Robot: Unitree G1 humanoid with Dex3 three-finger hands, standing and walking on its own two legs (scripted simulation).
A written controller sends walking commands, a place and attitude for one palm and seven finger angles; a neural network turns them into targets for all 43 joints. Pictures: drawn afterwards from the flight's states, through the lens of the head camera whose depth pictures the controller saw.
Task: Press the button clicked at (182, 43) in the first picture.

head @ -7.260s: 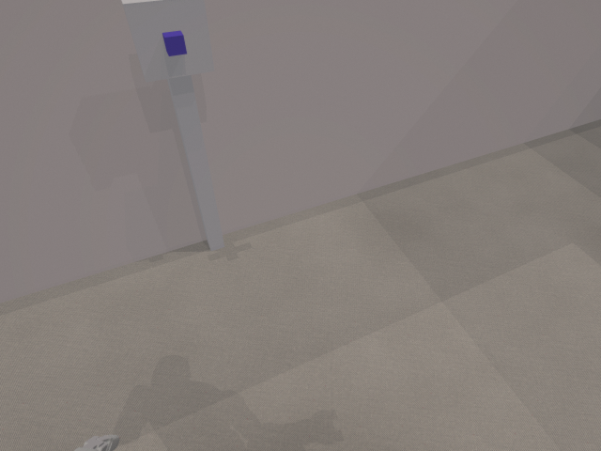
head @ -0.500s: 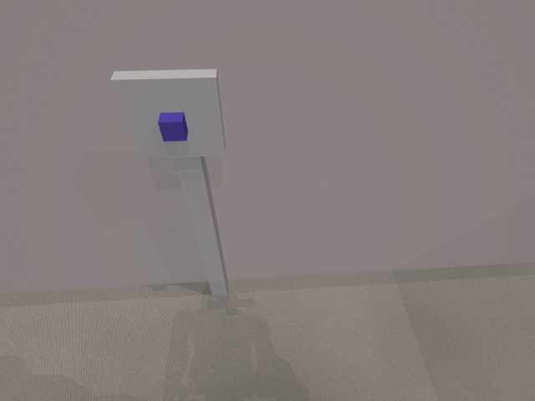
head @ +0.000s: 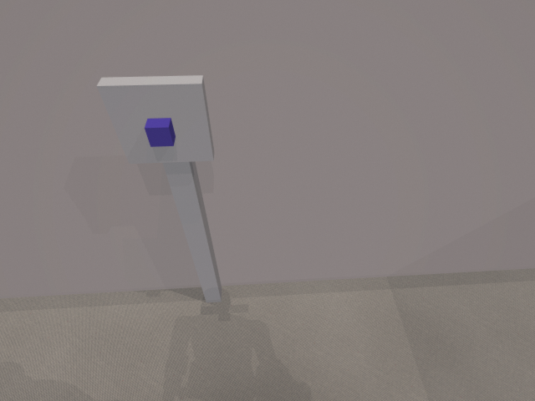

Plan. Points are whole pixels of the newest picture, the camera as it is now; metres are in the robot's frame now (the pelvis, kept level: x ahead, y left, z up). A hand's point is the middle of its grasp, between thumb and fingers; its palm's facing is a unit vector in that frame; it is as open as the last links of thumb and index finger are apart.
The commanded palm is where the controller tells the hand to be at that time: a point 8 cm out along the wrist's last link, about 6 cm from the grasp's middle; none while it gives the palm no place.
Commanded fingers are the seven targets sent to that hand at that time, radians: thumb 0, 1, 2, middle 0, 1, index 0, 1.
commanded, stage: shuffle to correct the standing spot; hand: left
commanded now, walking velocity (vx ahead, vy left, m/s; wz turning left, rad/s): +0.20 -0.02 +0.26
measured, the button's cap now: (160, 131) +0.55 +0.24 +0.10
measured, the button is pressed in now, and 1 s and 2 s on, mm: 0 0 0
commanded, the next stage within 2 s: come to a stop and stand still in 0.32 s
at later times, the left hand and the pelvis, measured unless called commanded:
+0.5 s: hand out of the picture +0.12 +0.18 -0.17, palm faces +0.09 -0.98 -0.20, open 7.3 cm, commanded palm none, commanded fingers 0.00 0.90 0.90 -0.20 -0.30 -0.20 -0.30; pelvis +0.08 +0.00 -0.01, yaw +6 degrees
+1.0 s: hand out of the picture +0.08 +0.21 -0.19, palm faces +0.21 -0.96 -0.21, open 7.3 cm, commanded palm none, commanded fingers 0.00 0.90 0.90 -0.20 -0.30 -0.20 -0.30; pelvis +0.09 +0.02 -0.01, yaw +8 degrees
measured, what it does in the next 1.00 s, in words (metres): steps on the spot: right foot, then left foot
